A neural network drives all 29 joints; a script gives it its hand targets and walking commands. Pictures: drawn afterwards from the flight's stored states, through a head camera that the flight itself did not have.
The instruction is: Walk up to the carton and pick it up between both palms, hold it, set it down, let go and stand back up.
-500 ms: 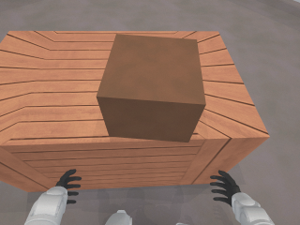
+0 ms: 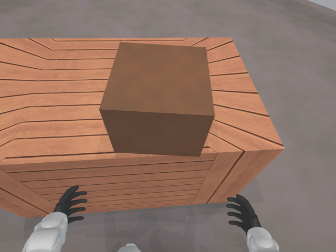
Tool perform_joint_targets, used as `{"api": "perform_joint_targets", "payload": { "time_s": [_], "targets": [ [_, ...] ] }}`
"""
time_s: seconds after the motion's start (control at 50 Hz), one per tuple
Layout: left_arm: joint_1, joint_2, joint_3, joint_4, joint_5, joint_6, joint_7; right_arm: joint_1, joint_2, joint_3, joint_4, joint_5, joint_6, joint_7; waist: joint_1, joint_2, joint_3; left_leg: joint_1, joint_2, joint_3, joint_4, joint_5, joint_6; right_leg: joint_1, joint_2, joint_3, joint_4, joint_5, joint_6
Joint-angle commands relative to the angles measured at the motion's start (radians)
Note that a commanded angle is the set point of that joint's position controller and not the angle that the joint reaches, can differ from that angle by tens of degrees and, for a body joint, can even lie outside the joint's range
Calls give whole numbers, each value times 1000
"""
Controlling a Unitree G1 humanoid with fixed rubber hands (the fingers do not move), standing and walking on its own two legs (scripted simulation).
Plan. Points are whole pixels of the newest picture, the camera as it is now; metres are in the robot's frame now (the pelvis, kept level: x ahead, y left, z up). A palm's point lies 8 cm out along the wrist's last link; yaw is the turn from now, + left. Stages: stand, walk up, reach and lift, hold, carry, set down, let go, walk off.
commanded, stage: reach and lift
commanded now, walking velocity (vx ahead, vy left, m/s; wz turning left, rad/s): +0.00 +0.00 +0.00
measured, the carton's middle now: (160, 100) +0.56 +0.06 -0.01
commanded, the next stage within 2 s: none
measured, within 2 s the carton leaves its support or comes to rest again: neither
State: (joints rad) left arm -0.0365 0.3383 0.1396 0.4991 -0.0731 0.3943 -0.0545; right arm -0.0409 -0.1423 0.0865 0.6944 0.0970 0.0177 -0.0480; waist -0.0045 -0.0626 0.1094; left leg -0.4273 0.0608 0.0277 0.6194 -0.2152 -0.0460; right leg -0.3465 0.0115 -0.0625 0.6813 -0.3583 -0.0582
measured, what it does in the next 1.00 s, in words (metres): shifts its weight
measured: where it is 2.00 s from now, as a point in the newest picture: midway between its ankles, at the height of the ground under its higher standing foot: outside the picture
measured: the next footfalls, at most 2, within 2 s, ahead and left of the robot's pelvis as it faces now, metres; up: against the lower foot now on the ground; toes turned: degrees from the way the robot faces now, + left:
none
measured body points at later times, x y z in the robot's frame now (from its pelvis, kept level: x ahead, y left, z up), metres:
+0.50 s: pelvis +0.01 +0.05 +0.02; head +0.02 +0.06 +0.47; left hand +0.20 +0.28 -0.07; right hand +0.22 -0.18 -0.06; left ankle +0.06 +0.15 -0.72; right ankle +0.00 -0.08 -0.72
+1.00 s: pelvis +0.04 +0.03 +0.02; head +0.06 +0.03 +0.47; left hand +0.26 +0.29 -0.03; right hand +0.27 -0.19 -0.04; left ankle +0.06 +0.15 -0.72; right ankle +0.00 -0.08 -0.72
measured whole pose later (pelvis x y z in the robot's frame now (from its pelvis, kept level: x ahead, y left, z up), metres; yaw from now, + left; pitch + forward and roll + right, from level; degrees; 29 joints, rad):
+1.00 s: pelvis +0.04 +0.03 +0.02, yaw -1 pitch +1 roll +0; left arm 0.06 0.28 0.03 0.69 -0.20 -0.26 -0.04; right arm 0.01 -0.21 0.07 0.85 0.23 -0.43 0.03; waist 0.05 -0.02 0.01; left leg -0.28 0.04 0.05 0.50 -0.23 -0.01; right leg -0.18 0.00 -0.02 0.49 -0.32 -0.01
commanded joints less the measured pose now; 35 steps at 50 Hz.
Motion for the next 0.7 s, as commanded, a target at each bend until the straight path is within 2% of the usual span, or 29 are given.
{"api": "perform_joint_targets", "payload": {
  "time_s": [0.0, 0.04, 0.12, 0.22, 0.26, 0.32, 0.42, 0.48, 0.58, 0.68],
  "targets": [
    [157, 50, 15, -73, 21, -18, 18, 55, -172, -49, -68, 6, -49, 17, 28, 78, -229, 434, -79, 52, -129, 297, 1, 18, 30, -33, -288, 230, 76],
    [174, 19, 7, -68, 38, -38, 25, 60, -179, -65, -74, -14, -59, 38, 32, 66, -172, 455, -89, 46, -165, 290, -1, 13, 46, -40, -334, 170, 68],
    [121, 18, -3, -82, 40, -127, 44, 72, -161, -108, -110, -66, -103, 80, 36, 46, -121, 415, -89, 41, -214, 160, 18, -1, 30, -20, -380, 69, 63],
    [29, 23, -59, -158, -3, -247, 89, 33, -131, -154, -157, -80, -162, 115, 39, 100, -174, 351, -61, 38, -233, -58, 34, -40, -12, 19, -358, -39, 41],
    [35, 16, -86, -164, -20, -281, 105, 20, -141, -173, -143, -74, -180, 127, 43, 122, -196, 342, -53, 32, -235, -100, 31, -40, -14, 22, -343, -48, 33],
    [64, 3, -110, -136, -35, -307, 118, 18, -164, -188, -90, -65, -195, 141, 46, 122, -203, 343, -45, 11, -237, -114, 25, -39, -11, 19, -333, -42, 30],
    [74, -16, -127, -76, -53, -333, 124, -5, -204, -201, -21, -54, -210, 152, 41, 80, -196, 362, -37, -18, -232, -67, 21, -44, 1, 8, -334, -5, 40],
    [90, -24, -122, -55, -53, -357, 121, -5, -222, -197, -3, -39, -223, 152, 44, 65, -208, 394, -40, -26, -220, 55, 17, -29, 14, 4, -343, 50, 42],
    [102, -25, -98, -55, -42, -415, 107, 3, -227, -171, -4, 5, -267, 146, 51, 64, -238, 459, -51, -27, -181, 282, 8, -15, 30, 11, -365, 128, 37],
    [79, -6, -87, -60, -49, -493, 93, 2, -206, -141, -18, 48, -325, 135, 56, 84, -246, 469, -57, -15, -163, 344, 8, -13, 22, 28, -369, 156, 34]
  ]
}}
